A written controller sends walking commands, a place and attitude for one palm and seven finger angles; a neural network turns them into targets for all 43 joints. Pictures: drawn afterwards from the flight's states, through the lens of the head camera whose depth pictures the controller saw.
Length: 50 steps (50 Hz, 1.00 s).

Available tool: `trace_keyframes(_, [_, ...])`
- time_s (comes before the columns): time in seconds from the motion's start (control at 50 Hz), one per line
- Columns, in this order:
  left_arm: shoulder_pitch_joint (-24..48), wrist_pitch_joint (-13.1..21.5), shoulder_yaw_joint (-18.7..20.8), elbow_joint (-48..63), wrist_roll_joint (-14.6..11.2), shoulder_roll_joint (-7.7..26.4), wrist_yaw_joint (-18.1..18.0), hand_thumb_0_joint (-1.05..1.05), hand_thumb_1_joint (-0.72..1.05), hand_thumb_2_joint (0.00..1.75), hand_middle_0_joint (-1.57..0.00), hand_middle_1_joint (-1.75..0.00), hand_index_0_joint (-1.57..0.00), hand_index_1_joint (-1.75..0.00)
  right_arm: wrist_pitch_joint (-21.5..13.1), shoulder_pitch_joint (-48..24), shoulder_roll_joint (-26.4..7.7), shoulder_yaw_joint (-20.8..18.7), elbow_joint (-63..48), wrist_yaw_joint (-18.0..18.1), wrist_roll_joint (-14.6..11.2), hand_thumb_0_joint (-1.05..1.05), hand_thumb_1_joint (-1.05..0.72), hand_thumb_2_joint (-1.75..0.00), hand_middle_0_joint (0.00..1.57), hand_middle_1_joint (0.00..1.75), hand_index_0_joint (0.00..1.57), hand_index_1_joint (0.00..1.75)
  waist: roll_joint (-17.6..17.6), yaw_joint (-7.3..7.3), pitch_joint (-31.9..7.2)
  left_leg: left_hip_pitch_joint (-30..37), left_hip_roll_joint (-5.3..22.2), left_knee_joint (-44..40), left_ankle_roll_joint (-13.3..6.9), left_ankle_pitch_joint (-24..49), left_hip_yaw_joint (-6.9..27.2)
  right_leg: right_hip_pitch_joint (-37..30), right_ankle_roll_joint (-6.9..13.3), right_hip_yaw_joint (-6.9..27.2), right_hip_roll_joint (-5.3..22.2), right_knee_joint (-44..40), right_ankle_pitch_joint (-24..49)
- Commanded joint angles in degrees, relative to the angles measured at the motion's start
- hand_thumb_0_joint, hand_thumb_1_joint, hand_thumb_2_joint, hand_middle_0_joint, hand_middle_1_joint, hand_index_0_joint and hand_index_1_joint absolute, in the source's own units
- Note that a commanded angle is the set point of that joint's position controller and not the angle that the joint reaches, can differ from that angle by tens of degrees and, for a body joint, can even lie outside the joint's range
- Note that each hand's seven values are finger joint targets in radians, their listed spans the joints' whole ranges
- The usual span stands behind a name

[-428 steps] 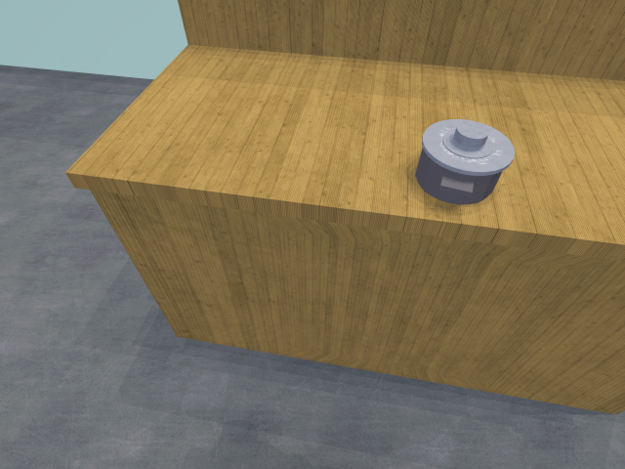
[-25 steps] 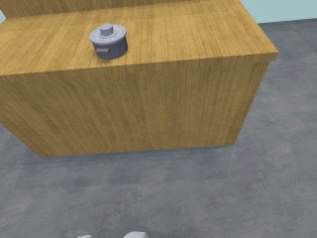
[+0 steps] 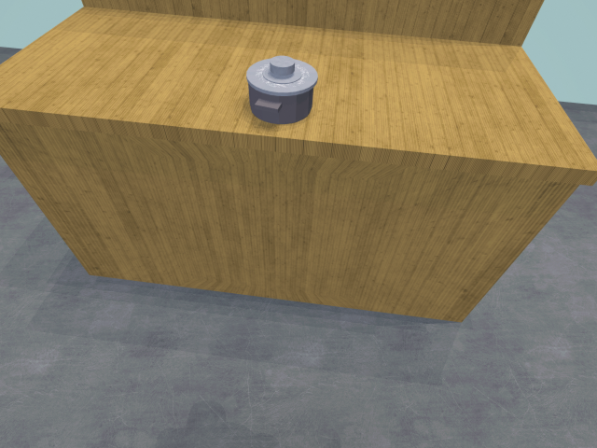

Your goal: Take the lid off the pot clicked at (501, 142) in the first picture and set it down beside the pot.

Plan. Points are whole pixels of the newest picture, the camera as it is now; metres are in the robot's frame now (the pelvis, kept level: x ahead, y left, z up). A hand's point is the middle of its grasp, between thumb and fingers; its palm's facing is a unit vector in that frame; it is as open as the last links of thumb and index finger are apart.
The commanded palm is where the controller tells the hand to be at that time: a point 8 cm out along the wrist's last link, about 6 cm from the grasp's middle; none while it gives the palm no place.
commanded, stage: take the last steps up to it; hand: left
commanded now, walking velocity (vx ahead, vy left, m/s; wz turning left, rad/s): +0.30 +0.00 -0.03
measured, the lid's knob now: (282, 65) +0.83 +0.13 +0.10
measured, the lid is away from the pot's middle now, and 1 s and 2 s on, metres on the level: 0.00 0.00 0.00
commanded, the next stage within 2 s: come to a stop and stand still in 0.70 s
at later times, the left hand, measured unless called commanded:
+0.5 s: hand (238, 328) +0.33 +0.15 -0.16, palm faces -0.05 -0.97 -0.22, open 7.3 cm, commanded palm none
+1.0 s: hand (221, 358) +0.29 +0.17 -0.18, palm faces +0.08 -0.98 -0.17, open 7.3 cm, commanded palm none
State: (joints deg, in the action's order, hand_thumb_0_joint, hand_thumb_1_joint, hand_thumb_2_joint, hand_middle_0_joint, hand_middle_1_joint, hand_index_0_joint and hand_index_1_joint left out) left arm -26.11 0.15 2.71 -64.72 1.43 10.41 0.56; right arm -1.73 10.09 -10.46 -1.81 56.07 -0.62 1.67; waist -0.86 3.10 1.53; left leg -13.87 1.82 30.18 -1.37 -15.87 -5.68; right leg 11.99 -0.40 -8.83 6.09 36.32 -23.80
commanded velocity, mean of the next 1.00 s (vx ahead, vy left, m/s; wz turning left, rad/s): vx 0.13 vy -0.02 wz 0.00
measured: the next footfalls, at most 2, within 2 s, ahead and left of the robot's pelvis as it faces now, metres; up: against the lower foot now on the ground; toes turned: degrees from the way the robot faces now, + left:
right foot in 0.44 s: +0.31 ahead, -0.12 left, +0.00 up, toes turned -8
left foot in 0.88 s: +0.40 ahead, +0.10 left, +0.00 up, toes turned +0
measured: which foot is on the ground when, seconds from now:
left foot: down 0.00-0.44, up 0.46-0.86, down 0.88-1.00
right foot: up 0.00-0.42, down 0.44-0.92, up 0.94-1.00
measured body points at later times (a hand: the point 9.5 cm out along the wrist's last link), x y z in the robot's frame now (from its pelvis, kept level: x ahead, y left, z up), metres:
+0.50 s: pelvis +0.19 -0.03 -0.02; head +0.23 -0.05 +0.43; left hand +0.34 +0.20 -0.14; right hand +0.08 -0.23 -0.17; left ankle +0.02 +0.10 -0.67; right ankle +0.27 -0.11 -0.73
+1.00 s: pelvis +0.33 +0.00 +0.00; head +0.35 +0.02 +0.45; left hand +0.28 +0.22 -0.16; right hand +0.45 -0.22 -0.13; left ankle +0.36 +0.10 -0.73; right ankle +0.27 -0.11 -0.72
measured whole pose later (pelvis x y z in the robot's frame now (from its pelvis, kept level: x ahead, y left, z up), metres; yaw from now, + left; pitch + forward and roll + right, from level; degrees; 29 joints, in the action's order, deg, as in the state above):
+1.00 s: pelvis +0.33 +0.00 +0.00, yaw -1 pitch -2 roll +0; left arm -18.6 -0.7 0.7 -65.1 0.3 9.5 -1.8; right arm -1.5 5.2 -8.4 0.5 58.7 2.1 0.9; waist -2.5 3.4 3.6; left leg -14.8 1.1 28.8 -2.0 -12.6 -7.0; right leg 10.2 -1.6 -4.8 3.1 36.4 -26.9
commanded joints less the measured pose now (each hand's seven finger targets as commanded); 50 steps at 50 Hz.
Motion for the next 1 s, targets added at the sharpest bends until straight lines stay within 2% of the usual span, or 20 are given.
trace_keyframes(0.0, [12.6,2.1,0.9,9.6,0.1,4.1,-0.2,0.00,0.90,0.90,-0.20,-0.30,-0.20,-0.30,-0.4,15.6,-9.9,-2.0,2.0,2.0,0.0,0.00,-0.90,-0.90,0.20,0.30,0.20,0.30,12.4,-7.69,4.2,14.3,19.5,-21.3,-11.0,-12.1,27.6,32.0,1.5,7.0,0.8,29.1,-2.5])
trace_keyframes(0.04, [10.4,1.7,0.8,7.9,0.1,3.5,0.5,0.00,0.90,0.90,-0.20,-0.30,-0.20,-0.30,-1.4,10.4,-6.5,-0.9,0.7,2.0,-0.3,0.00,-0.90,-0.90,0.20,0.30,0.20,0.30,6.7,-4.33,6.1,8.8,15.9,-22.4,-9.3,-3.1,18.6,28.2,0.7,7.4,2.1,28.9,4.9])
trace_keyframes(0.1, [9.4,1.1,0.8,7.5,0.1,2.4,0.6,0.00,0.90,0.90,-0.20,-0.30,-0.20,-0.30,-2.8,11.6,-5.4,-0.7,1.6,2.2,-0.7,0.00,-0.90,-0.90,0.20,0.30,0.20,0.30,5.8,-2.71,4.5,10.5,12.8,-21.2,-9.3,14.9,11.3,26.9,-0.5,6.5,1.4,26.7,9.4])
trace_keyframes(0.2, [16.9,0.6,0.7,10.5,-0.2,2.4,0.9,0.00,0.90,0.90,-0.20,-0.30,-0.20,-0.30,-3.1,14.8,-5.8,-0.5,3.9,2.5,-0.6,0.00,-0.90,-0.90,0.20,0.30,0.20,0.30,6.8,-3.51,5.9,13.1,12.9,-20.5,-9.7,22.4,8.4,28.4,-1.0,5.2,1.4,16.8,12.6])
trace_keyframes(0.32, [23.7,1.0,0.6,13.3,-0.5,2.5,1.1,0.00,0.90,0.90,-0.20,-0.30,-0.20,-0.30,-2.3,17.6,-6.7,-0.8,6.1,2.4,0.1,0.00,-0.90,-0.90,0.20,0.30,0.20,0.30,7.0,-5.30,7.3,12.3,13.9,-16.6,-8.3,28.7,6.0,18.3,1.6,2.2,-1.8,3.3,11.9])
trace_keyframes(0.38, [9.4,2.3,1.6,9.1,-0.1,4.9,0.7,0.00,0.90,0.90,-0.20,-0.30,-0.20,-0.30,-2.1,16.5,-7.6,-0.8,6.7,2.4,-0.4,0.00,-0.90,-0.90,0.20,0.30,0.20,0.30,3.2,1.42,-0.7,9.1,10.0,2.8,-5.2,40.3,2.5,-4.1,3.5,-0.2,-6.2,-5.1,14.7])
trace_keyframes(0.4, [0.6,3.3,2.8,6.7,0.3,9.4,0.0,0.00,0.90,0.90,-0.20,-0.30,-0.20,-0.30,-2.3,17.0,-6.1,-0.7,6.1,2.0,-1.2,0.00,-0.90,-0.90,0.20,0.30,0.20,0.30,-2.4,4.71,-7.8,-1.9,6.2,18.6,-2.7,28.8,0.5,-20.4,6.8,10.1,2.5,-6.6,17.9])
trace_keyframes(0.42, [-4.4,3.6,4.2,5.9,-0.2,15.8,-0.6,0.00,0.90,0.90,-0.20,-0.30,-0.20,-0.30,-2.5,20.3,-2.4,-0.3,4.5,1.9,-1.8,0.00,-0.90,-0.90,0.20,0.30,0.20,0.30,-14.5,3.92,-14.6,-15.4,-2.9,40.0,0.1,-14.7,-0.5,-29.5,14.6,36.8,20.8,-14.6,28.1])
trace_keyframes(0.44, [-2.1,3.1,4.1,6.3,-1.3,15.9,-0.8,0.00,0.90,0.90,-0.20,-0.30,-0.20,-0.30,-2.1,17.2,-4.3,-0.7,3.9,2.2,-1.8,0.00,-0.90,-0.90,0.20,0.30,0.20,0.30,-7.0,3.64,-13.6,-16.2,-0.3,47.3,-1.0,-17.0,6.5,-22.2,16.5,37.5,22.1,-19.8,19.5])
trace_keyframes(0.48, [8.6,3.0,2.7,9.0,-1.2,9.8,-1.2,0.00,0.90,0.90,-0.20,-0.30,-0.20,-0.30,-1.4,11.1,-3.3,-0.7,2.7,1.7,-0.8,0.00,-0.90,-0.90,0.20,0.30,0.20,0.30,-3.5,0.06,-2.1,-19.6,4.4,47.8,-0.8,-7.3,7.9,-6.4,13.8,28.7,17.0,-23.0,10.5])
trace_keyframes(0.52, [12.5,3.5,1.7,9.6,-0.7,6.5,-1.5,0.00,0.90,0.90,-0.20,-0.30,-0.20,-0.30,-0.2,12.9,-1.6,-0.6,3.6,1.4,-0.2,0.00,-0.90,-0.90,0.20,0.30,0.20,0.30,-2.1,-3.29,-1.1,-15.0,5.7,41.0,0.5,-4.4,7.0,0.8,11.6,18.1,12.9,-23.5,18.1])
trace_keyframes(0.58, [12.6,4.0,1.3,8.6,-0.4,5.3,-1.4,0.00,0.90,0.90,-0.20,-0.30,-0.20,-0.30,0.8,14.1,0.2,-0.4,4.0,1.2,-0.1,0.00,-0.90,-0.90,0.20,0.30,0.20,0.30,-4.8,-5.28,-1.7,-11.6,5.5,30.7,2.3,-2.8,4.0,4.3,10.3,10.3,10.1,-23.8,25.0])
trace_keyframes(0.7, [7.7,4.0,1.2,5.8,-0.4,6.2,-1.1,0.00,0.90,0.90,-0.20,-0.30,-0.20,-0.30,-0.1,4.4,0.5,-0.4,1.0,0.2,-0.3,0.00,-0.90,-0.90,0.20,0.30,0.20,0.30,-6.3,-1.92,-1.4,-10.9,3.1,13.4,3.3,0.2,1.2,-2.2,9.9,10.6,9.2,-22.6,27.2])
trace_keyframes(0.76, [6.8,3.6,1.3,4.7,-0.4,6.9,-1.2,0.00,0.90,0.90,-0.20,-0.30,-0.20,-0.30,-0.5,0.9,-0.7,-0.3,0.0,0.1,-0.5,0.00,-0.90,-0.90,0.20,0.30,0.20,0.30,-6.3,-1.45,0.6,-8.1,2.4,8.5,2.9,0.9,1.0,-2.1,9.3,11.0,10.1,-21.4,25.7])
trace_keyframes(0.82, [7.4,2.5,0.4,3.9,-0.8,5.8,-1.6,0.00,0.90,0.90,-0.20,-0.30,-0.20,-0.30,-0.7,2.3,-1.1,0.3,1.5,0.9,-0.5,0.00,-0.90,-0.90,0.20,0.30,0.20,0.30,-5.4,-2.82,0.7,3.2,1.0,-3.5,3.0,9.7,0.9,0.9,5.9,7.9,6.0,-15.2,28.8])
trace_keyframes(0.84, [6.8,2.3,-0.1,3.8,-0.8,4.2,-2.0,0.00,0.90,0.90,-0.20,-0.30,-0.20,-0.30,-1.2,5.1,-3.5,0.2,2.3,1.3,-0.4,0.00,-0.90,-0.90,0.20,0.30,0.20,0.30,-0.1,-3.96,-1.4,9.5,4.6,-6.3,2.1,23.6,4.1,2.4,3.2,6.4,3.3,-9.6,28.1])
trace_keyframes(0.86, [4.6,1.9,-0.8,3.7,-1.1,2.2,-2.4,0.00,0.90,0.90,-0.20,-0.30,-0.20,-0.30,-1.2,6.4,-6.6,-0.1,2.7,1.8,-0.3,0.00,-0.90,-0.90,0.20,0.30,0.20,0.30,6.5,-3.55,-4.7,15.5,12.0,-4.2,-1.4,41.1,10.3,5.7,0.6,5.1,0.7,-6.6,17.9])
trace_keyframes(0.88, [3.1,1.5,-1.4,3.0,-1.0,1.5,-2.9,0.00,0.90,0.90,-0.20,-0.30,-0.20,-0.30,-0.4,6.1,-8.0,-0.3,2.8,2.1,-0.6,0.00,-0.90,-0.90,0.20,0.30,0.20,0.30,8.3,-3.17,-5.2,14.8,16.5,-4.3,-4.2,49.7,11.9,4.3,-0.6,4.2,-0.7,-6.1,5.6])
trace_keyframes(0.92, [3.3,0.0,-1.4,2.1,-1.6,4.1,-3.3,0.00,0.90,0.90,-0.20,-0.30,-0.20,-0.30,0.2,3.4,-8.2,0.4,2.8,3.3,-1.2,0.00,-0.90,-0.90,0.20,0.30,0.20,0.30,15.0,-3.02,-4.5,11.1,17.5,-9.7,-6.9,55.4,14.6,2.5,-1.9,5.4,-1.5,0.4,-6.1])
trace_keyframes(0.98, [4.4,-1.4,-0.5,2.9,-0.9,5.0,-3.2,0.00,0.90,0.90,-0.20,-0.30,-0.20,-0.30,1.3,1.8,-8.6,-0.9,2.0,4.3,-0.9,0.00,-0.90,-0.90,0.20,0.30,0.20,0.30,9.7,-3.29,-2.9,11.5,18.5,-9.2,-8.9,57.8,13.9,8.1,-1.6,8.5,-1.7,11.0,-7.5])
